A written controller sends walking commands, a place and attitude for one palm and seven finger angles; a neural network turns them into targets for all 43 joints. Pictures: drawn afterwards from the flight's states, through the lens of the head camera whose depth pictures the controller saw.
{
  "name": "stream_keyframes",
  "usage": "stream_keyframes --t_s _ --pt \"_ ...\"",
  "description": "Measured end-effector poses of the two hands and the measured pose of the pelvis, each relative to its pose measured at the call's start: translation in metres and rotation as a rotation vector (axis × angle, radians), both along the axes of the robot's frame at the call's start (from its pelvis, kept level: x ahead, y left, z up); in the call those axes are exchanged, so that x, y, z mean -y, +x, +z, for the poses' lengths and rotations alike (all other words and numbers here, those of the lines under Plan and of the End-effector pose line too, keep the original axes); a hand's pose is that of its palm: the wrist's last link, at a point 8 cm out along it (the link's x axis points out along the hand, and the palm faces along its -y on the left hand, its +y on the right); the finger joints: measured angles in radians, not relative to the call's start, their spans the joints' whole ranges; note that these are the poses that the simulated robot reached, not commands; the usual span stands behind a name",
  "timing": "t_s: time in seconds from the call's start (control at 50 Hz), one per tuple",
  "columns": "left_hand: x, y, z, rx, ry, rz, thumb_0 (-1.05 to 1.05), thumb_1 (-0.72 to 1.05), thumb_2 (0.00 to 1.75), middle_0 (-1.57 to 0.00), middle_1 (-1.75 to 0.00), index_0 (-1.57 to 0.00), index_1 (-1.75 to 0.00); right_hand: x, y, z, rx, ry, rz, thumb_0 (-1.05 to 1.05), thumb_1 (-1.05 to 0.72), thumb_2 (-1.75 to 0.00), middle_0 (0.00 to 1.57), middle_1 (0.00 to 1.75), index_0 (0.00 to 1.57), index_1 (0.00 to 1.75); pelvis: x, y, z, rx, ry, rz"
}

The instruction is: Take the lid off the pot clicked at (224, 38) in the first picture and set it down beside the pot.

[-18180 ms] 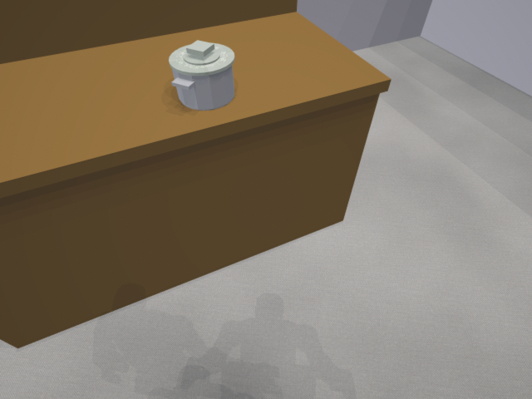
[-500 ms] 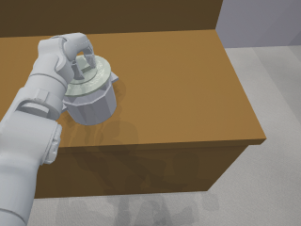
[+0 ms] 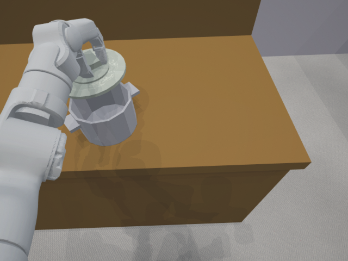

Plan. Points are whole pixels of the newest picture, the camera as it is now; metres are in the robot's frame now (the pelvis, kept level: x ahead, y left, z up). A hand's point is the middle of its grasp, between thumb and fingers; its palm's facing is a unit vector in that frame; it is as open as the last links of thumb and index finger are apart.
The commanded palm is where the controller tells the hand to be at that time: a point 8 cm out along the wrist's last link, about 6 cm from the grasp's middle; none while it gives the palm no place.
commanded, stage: lift the lid straight up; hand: left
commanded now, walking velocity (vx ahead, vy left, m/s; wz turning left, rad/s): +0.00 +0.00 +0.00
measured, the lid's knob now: (85, 62) +0.52 +0.17 +0.18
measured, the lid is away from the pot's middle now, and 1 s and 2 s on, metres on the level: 0.02 0.02 0.13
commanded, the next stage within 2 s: move the lid sideways beside the pot in 0.94 s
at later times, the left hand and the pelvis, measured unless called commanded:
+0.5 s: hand (77, 42) +0.49 +0.15 +0.25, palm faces -0.28 -0.09 -0.96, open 7.4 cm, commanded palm +0.49 +0.16 +0.32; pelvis -0.01 +0.00 +0.00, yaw +0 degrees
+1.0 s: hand (69, 31) +0.49 +0.16 +0.27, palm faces -0.24 -0.08 -0.97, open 7.4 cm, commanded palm +0.48 +0.16 +0.34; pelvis -0.01 +0.00 +0.00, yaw +1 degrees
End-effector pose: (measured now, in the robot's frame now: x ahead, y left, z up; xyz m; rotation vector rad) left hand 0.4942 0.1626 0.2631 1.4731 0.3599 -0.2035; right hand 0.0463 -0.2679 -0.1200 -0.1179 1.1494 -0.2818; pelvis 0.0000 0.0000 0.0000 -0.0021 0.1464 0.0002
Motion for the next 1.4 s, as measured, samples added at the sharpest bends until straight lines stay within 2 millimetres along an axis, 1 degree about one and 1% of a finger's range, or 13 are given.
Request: stream_keyframes --t_s 0.12,0.22,0.28,0.44,0.58,0.68,0.84,0.92,1.02,1.08,1.16,1.26,1.4 --pt "0.002 -0.007 0.016 0.029 0.019 -0.001 0.06 0.16 0.85 -0.50 -0.95 -0.71 -1.06 -0.001 0.008 0.002 0.032 0.000 0.020 0.01 -0.90 -0.90 0.20 0.30 0.20 0.30 0.001 -0.003 0.000 0.008 -0.001 0.007" --pt "-0.001 -0.011 0.022 0.021 0.016 0.028 0.06 0.16 0.85 -0.50 -0.95 -0.71 -1.06 0.001 0.009 0.004 0.038 -0.008 0.025 0.01 -0.90 -0.90 0.20 0.30 0.21 0.30 0.001 -0.006 0.000 0.013 -0.002 0.008" --pt "0.002 -0.013 0.025 0.029 0.036 0.022 0.06 0.16 0.85 -0.50 -0.95 -0.72 -1.06 0.003 0.007 0.005 0.035 -0.018 0.030 0.01 -0.90 -0.90 0.20 0.30 0.20 0.30 0.001 -0.008 0.000 0.015 -0.003 0.012" --pt "0.008 -0.011 0.039 0.057 0.010 0.005 0.06 0.16 0.85 -0.50 -0.95 -0.72 -1.06 0.005 -0.004 0.006 0.031 -0.037 0.017 0.01 -0.90 -0.90 0.20 0.30 0.20 0.30 0.001 -0.009 0.001 0.017 -0.002 0.006" --pt "0.003 -0.008 0.055 0.080 0.007 0.042 0.06 0.16 0.85 -0.50 -0.95 -0.72 -1.06 0.003 -0.013 0.004 0.010 -0.026 0.004 0.01 -0.90 -0.90 0.20 0.30 0.20 0.30 0.000 -0.006 0.001 0.015 -0.001 0.000" --pt "-0.001 -0.007 0.061 0.088 0.010 0.061 0.06 0.16 0.85 -0.50 -0.95 -0.72 -1.06 0.001 -0.014 0.003 -0.001 -0.019 0.006 0.01 -0.90 -0.90 0.20 0.30 0.20 0.30 0.000 -0.005 0.001 0.012 -0.002 0.000" --pt "-0.002 -0.011 0.072 0.113 0.027 0.059 0.06 0.16 0.85 -0.50 -0.95 -0.72 -1.07 -0.001 -0.001 0.003 0.024 -0.013 0.025 0.01 -0.90 -0.90 0.20 0.30 0.20 0.30 0.000 -0.005 0.001 0.010 -0.002 0.007" --pt "-0.002 -0.012 0.069 0.096 0.026 0.072 0.06 0.16 0.85 -0.50 -0.95 -0.72 -1.07 -0.001 0.007 0.004 0.037 -0.009 0.035 0.01 -0.90 -0.90 0.20 0.30 0.20 0.30 0.000 -0.006 0.001 0.010 -0.002 0.008" --pt "0.004 -0.016 0.069 0.111 0.030 0.036 0.06 0.16 0.85 -0.50 -0.95 -0.72 -1.07 -0.002 0.017 0.005 0.065 -0.011 0.053 0.01 -0.90 -0.90 0.20 0.30 0.20 0.30 0.000 -0.007 0.001 0.012 -0.001 0.011" --pt "0.004 -0.017 0.069 0.099 0.021 0.043 0.06 0.16 0.85 -0.50 -0.95 -0.73 -1.07 -0.002 0.020 0.006 0.075 -0.010 0.052 0.01 -0.90 -0.90 0.20 0.30 0.20 0.30 0.000 -0.008 0.001 0.015 -0.001 0.010" --pt "-0.003 -0.015 0.067 0.097 0.010 0.044 0.06 0.16 0.85 -0.50 -0.95 -0.73 -1.07 -0.001 0.020 0.009 0.076 -0.021 0.041 0.01 -0.90 -0.90 0.20 0.30 0.21 0.30 0.002 -0.008 0.001 0.017 -0.002 0.003" --pt "-0.021 -0.016 0.069 0.116 0.037 0.062 0.06 0.16 0.85 -0.50 -0.95 -0.73 -1.07 0.004 0.012 0.011 0.060 -0.034 0.022 0.01 -0.90 -0.90 0.20 0.30 0.21 0.30 0.002 -0.008 0.001 0.016 -0.003 -0.002" --pt "-0.044 -0.024 0.069 0.111 0.061 0.094 0.06 0.16 0.85 -0.50 -0.95 -0.73 -1.07 0.007 0.000 0.008 0.004 -0.033 0.022 0.01 -0.90 -0.90 0.20 0.30 0.20 0.30 0.000 -0.009 0.001 0.019 -0.008 0.007"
